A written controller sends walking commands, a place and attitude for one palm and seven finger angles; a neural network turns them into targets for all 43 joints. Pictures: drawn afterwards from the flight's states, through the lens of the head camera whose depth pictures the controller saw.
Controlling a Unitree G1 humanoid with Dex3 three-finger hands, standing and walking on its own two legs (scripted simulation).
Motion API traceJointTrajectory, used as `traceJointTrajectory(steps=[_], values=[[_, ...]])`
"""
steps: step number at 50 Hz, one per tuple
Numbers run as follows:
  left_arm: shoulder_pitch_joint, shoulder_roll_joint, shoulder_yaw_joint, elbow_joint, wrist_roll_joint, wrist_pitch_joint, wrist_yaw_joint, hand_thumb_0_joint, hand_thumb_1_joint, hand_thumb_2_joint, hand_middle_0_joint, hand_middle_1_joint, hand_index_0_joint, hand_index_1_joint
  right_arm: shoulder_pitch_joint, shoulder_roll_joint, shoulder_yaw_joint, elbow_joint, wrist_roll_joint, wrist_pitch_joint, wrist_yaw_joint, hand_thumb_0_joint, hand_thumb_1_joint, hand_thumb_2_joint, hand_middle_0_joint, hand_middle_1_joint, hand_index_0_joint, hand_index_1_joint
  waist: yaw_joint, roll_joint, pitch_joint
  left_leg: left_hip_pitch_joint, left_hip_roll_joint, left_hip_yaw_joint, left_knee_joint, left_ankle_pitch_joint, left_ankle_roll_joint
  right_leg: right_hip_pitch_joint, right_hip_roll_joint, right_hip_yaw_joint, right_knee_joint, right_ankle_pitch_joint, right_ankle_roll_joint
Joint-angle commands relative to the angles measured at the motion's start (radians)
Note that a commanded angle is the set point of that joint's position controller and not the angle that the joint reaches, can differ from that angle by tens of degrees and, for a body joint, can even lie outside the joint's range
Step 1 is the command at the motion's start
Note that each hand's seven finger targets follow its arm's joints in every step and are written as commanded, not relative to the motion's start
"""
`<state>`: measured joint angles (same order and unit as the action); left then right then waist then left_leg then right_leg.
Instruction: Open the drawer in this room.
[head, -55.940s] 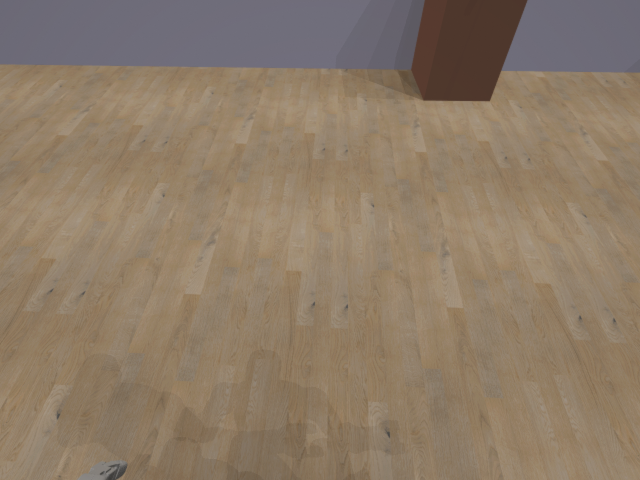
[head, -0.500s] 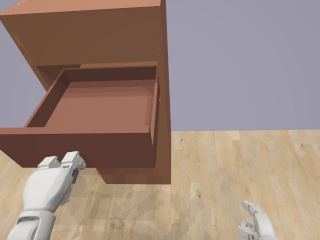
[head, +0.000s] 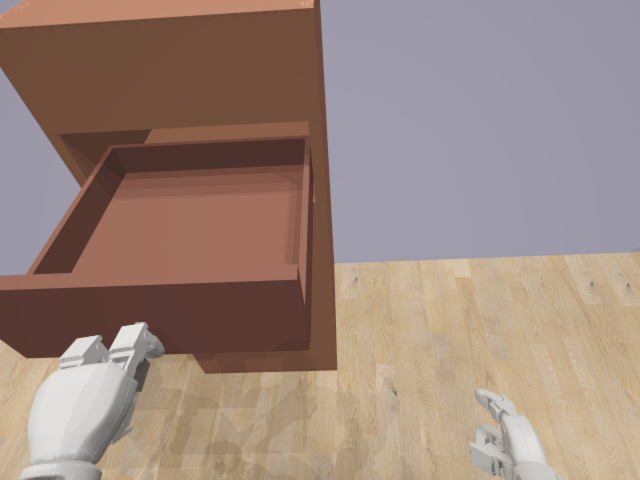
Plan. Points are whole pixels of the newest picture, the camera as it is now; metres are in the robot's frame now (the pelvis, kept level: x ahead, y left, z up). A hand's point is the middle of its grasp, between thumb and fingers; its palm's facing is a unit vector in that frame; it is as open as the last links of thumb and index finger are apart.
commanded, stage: open the thumb to release the handle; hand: left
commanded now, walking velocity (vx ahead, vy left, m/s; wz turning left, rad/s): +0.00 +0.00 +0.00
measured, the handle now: (131, 355) +0.23 +0.24 +0.08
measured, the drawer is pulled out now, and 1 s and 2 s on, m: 0.30 0.30 0.30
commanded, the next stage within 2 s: lift the hand off the handle in 0.48 s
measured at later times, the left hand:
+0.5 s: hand (116, 410) +0.18 +0.24 +0.06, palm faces +0.03 -0.08 -1.00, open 12.3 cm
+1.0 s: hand (116, 399) +0.19 +0.24 +0.07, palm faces +0.06 -0.08 -1.00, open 13.6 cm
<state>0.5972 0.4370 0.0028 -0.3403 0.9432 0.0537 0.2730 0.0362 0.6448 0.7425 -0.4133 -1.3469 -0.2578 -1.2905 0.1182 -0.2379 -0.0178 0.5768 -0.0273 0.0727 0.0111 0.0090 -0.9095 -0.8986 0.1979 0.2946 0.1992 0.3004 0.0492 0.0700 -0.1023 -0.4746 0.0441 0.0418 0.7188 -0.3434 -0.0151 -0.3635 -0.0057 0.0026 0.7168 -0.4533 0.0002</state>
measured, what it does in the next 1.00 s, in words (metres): stands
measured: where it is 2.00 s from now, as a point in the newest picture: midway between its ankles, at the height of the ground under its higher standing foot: outside the picture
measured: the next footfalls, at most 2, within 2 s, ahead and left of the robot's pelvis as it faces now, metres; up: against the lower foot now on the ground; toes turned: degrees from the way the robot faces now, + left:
none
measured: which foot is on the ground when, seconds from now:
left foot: down 0.00-1.00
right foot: down 0.00-1.00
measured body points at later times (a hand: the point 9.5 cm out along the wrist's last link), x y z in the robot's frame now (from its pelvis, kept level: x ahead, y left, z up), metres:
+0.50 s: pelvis -0.01 -0.01 +0.00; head +0.00 -0.04 +0.45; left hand +0.17 +0.24 +0.12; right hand +0.21 -0.22 -0.09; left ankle +0.01 +0.13 -0.71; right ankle -0.05 -0.12 -0.71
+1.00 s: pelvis -0.01 -0.01 +0.01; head -0.01 -0.05 +0.46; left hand +0.18 +0.24 +0.12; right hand +0.20 -0.21 -0.09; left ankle +0.01 +0.13 -0.71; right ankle -0.06 -0.12 -0.71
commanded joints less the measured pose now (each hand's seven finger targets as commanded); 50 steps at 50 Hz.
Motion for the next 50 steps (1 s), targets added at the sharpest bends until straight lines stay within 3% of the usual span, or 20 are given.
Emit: traceJointTrajectory(steps=[1,3,5,10,14,19,22,25,28,29,30,33,36,38,39,43,44,45,47,50], values=[[-0.133,0.202,0.209,-0.153,0.030,-0.015,0.087,0.000,0.760,0.840,-0.390,-1.335,-0.390,-1.335,-0.141,-0.082,-0.030,-0.138,-0.002,-0.051,-0.031,0.000,-0.900,-0.900,0.200,0.300,0.200,0.300,0.038,0.011,-0.139,0.219,-0.053,-0.016,-0.052,0.333,0.033,-0.062,0.038,-0.049,-0.087,0.406,-0.018],[-0.127,0.169,0.179,-0.172,0.020,-0.014,0.086,0.000,0.620,0.780,-0.380,-1.320,-0.380,-1.320,-0.140,-0.081,-0.033,-0.141,0.003,-0.054,-0.029,0.000,-0.900,-0.900,0.200,0.300,0.200,0.300,0.039,0.030,-0.168,0.237,-0.049,-0.021,-0.054,0.378,0.031,-0.047,0.040,-0.053,-0.087,0.418,-0.021],[-0.126,0.176,0.182,-0.172,0.014,-0.011,0.082,0.000,0.480,0.720,-0.370,-1.305,-0.370,-1.305,-0.137,-0.081,-0.038,-0.133,0.004,-0.057,-0.031,0.000,-0.900,-0.900,0.200,0.300,0.200,0.300,0.043,0.007,-0.172,0.240,-0.048,-0.019,-0.054,0.388,0.032,-0.037,0.040,-0.054,-0.087,0.437,-0.017],[-0.132,0.183,0.170,-0.142,0.010,0.012,0.054,0.000,0.130,0.570,-0.345,-1.268,-0.345,-1.268,-0.163,-0.080,-0.022,-0.132,0.006,-0.050,-0.040,0.000,-0.900,-0.900,0.200,0.300,0.200,0.300,0.048,-0.045,-0.136,0.216,-0.058,-0.014,-0.077,0.335,0.036,-0.009,0.033,-0.049,-0.110,0.452,-0.010],[-0.119,0.191,0.178,-0.131,0.004,0.009,0.034,0.000,-0.150,0.450,-0.325,-1.237,-0.325,-1.237,-0.170,-0.076,-0.013,-0.133,0.006,-0.051,-0.046,0.000,-0.900,-0.900,0.200,0.300,0.200,0.300,0.054,-0.047,-0.120,0.216,-0.062,-0.008,-0.088,0.326,0.037,0.014,0.027,-0.042,-0.128,0.469,-0.008],[-0.160,0.193,0.175,-0.115,0.003,-0.014,0.020,0.000,-0.500,0.300,-0.300,-1.200,-0.300,-1.200,-0.173,-0.076,-0.010,-0.132,0.006,-0.057,-0.051,0.000,-0.900,-0.900,0.200,0.300,0.200,0.300,0.052,-0.030,-0.083,0.217,-0.067,-0.008,-0.103,0.275,0.037,-0.005,0.029,-0.042,-0.156,0.393,-0.007],[-0.169,0.182,0.163,-0.115,0.003,-0.031,0.020,0.000,-0.500,0.300,-0.300,-1.200,-0.300,-1.200,-0.166,-0.077,-0.015,-0.130,0.004,-0.064,-0.050,0.000,-0.900,-0.900,0.200,0.300,0.200,0.300,0.050,-0.031,-0.100,0.223,-0.070,-0.007,-0.099,0.289,0.038,0.001,0.027,-0.042,-0.153,0.422,-0.007],[-0.169,0.207,0.194,-0.090,0.000,-0.037,0.021,0.000,-0.500,0.300,-0.300,-1.200,-0.300,-1.200,-0.170,-0.079,-0.017,-0.126,0.005,-0.065,-0.057,0.000,-0.900,-0.900,0.200,0.300,0.200,0.300,0.056,-0.046,-0.096,0.211,-0.076,-0.003,-0.100,0.275,0.038,0.015,0.023,-0.031,-0.161,0.436,-0.005],[-0.189,0.218,0.203,-0.087,-0.001,-0.042,0.024,0.000,-0.500,0.300,-0.300,-1.200,-0.300,-1.200,-0.169,-0.081,-0.021,-0.122,0.006,-0.066,-0.059,0.000,-0.900,-0.900,0.200,0.300,0.200,0.300,0.055,-0.022,-0.101,0.220,-0.077,0.000,-0.098,0.287,0.037,0.021,0.022,-0.025,-0.167,0.451,-0.007],[-0.163,0.163,0.155,-0.052,0.005,-0.040,0.024,0.000,-0.500,0.300,-0.300,-1.200,-0.300,-1.200,-0.164,-0.079,-0.021,-0.121,0.004,-0.068,-0.055,0.000,-0.900,-0.900,0.200,0.300,0.200,0.300,0.048,-0.037,-0.082,0.209,-0.076,0.000,-0.095,0.282,0.036,-0.003,0.024,-0.031,-0.159,0.438,-0.005],[-0.162,0.149,0.143,-0.052,-0.004,-0.041,0.021,0.000,-0.500,0.300,-0.300,-1.200,-0.300,-1.200,-0.160,-0.080,-0.024,-0.120,0.008,-0.069,-0.052,0.000,-0.900,-0.900,0.200,0.300,0.200,0.300,0.045,-0.043,-0.080,0.207,-0.075,-0.001,-0.096,0.280,0.037,-0.002,0.027,-0.038,-0.158,0.442,-0.004],[-0.247,0.214,0.180,-0.063,0.012,-0.042,0.032,0.000,-0.500,0.300,-0.300,-1.200,-0.300,-1.200,-0.163,-0.087,-0.026,-0.114,0.003,-0.065,-0.060,0.000,-0.900,-0.900,0.200,0.300,0.200,0.300,0.046,-0.049,-0.104,0.209,-0.078,-0.003,-0.097,0.266,0.036,0.005,0.024,-0.024,-0.163,0.424,-0.006],[-0.259,0.177,0.145,-0.042,0.013,-0.034,0.033,0.000,-0.500,0.300,-0.300,-1.200,-0.300,-1.200,-0.161,-0.083,-0.027,-0.112,0.009,-0.067,-0.060,0.000,-0.900,-0.900,0.200,0.300,0.200,0.300,0.043,-0.041,-0.102,0.213,-0.076,-0.004,-0.101,0.259,0.037,-0.007,0.025,-0.032,-0.160,0.403,-0.006],[-0.310,0.204,0.161,-0.021,0.015,-0.028,0.034,0.000,-0.500,0.300,-0.300,-1.200,-0.300,-1.200,-0.165,-0.085,-0.025,-0.104,0.009,-0.066,-0.068,0.000,-0.900,-0.900,0.200,0.300,0.200,0.300,0.037,-0.044,-0.092,0.217,-0.075,-0.008,-0.105,0.249,0.036,-0.011,0.028,-0.029,-0.171,0.379,-0.008],[-0.343,0.189,0.139,-0.021,0.017,-0.030,0.033,0.000,-0.500,0.300,-0.300,-1.200,-0.300,-1.200,-0.164,-0.081,-0.022,-0.103,0.009,-0.068,-0.069,0.000,-0.900,-0.900,0.200,0.300,0.200,0.300,0.032,-0.049,-0.090,0.221,-0.075,-0.008,-0.105,0.239,0.038,-0.025,0.024,-0.031,-0.170,0.365,-0.005],[-0.380,0.222,0.161,0.023,0.016,-0.021,0.021,0.000,-0.500,0.300,-0.300,-1.200,-0.300,-1.200,-0.173,-0.084,-0.020,-0.089,0.012,-0.066,-0.079,0.000,-0.900,-0.900,0.200,0.300,0.200,0.300,0.042,-0.053,-0.100,0.221,-0.079,-0.009,-0.115,0.248,0.036,0.007,0.026,-0.024,-0.180,0.384,-0.008],[-0.374,0.191,0.133,0.022,0.017,-0.021,0.017,0.000,-0.500,0.300,-0.300,-1.200,-0.300,-1.200,-0.171,-0.077,-0.018,-0.093,0.012,-0.067,-0.078,0.000,-0.900,-0.900,0.200,0.300,0.200,0.300,0.045,-0.041,-0.106,0.227,-0.078,-0.007,-0.118,0.249,0.037,0.003,0.025,-0.028,-0.178,0.375,-0.006],[-0.377,0.196,0.137,-0.006,0.007,-0.023,0.013,0.000,-0.500,0.300,-0.300,-1.200,-0.300,-1.200,-0.174,-0.077,-0.020,-0.092,0.015,-0.069,-0.078,0.000,-0.900,-0.900,0.200,0.300,0.200,0.300,0.048,-0.031,-0.122,0.240,-0.078,-0.008,-0.125,0.260,0.038,0.022,0.027,-0.032,-0.180,0.385,-0.008],[-0.366,0.236,0.170,-0.053,0.004,-0.023,0.010,0.000,-0.500,0.300,-0.300,-1.200,-0.300,-1.200,-0.183,-0.077,-0.018,-0.098,0.013,-0.069,-0.080,0.000,-0.900,-0.900,0.200,0.300,0.200,0.300,0.061,-0.014,-0.141,0.257,-0.081,-0.005,-0.129,0.291,0.039,0.049,0.024,-0.026,-0.185,0.423,-0.009],[-0.361,0.233,0.170,-0.075,-0.011,-0.020,-0.007,0.000,-0.500,0.300,-0.300,-1.200,-0.300,-1.200,-0.193,-0.073,-0.011,-0.099,0.015,-0.070,-0.081,0.000,-0.900,-0.900,0.200,0.300,0.200,0.300,0.054,-0.025,-0.096,0.264,-0.079,-0.008,-0.143,0.287,0.040,0.047,0.025,-0.033,-0.206,0.408,-0.006]])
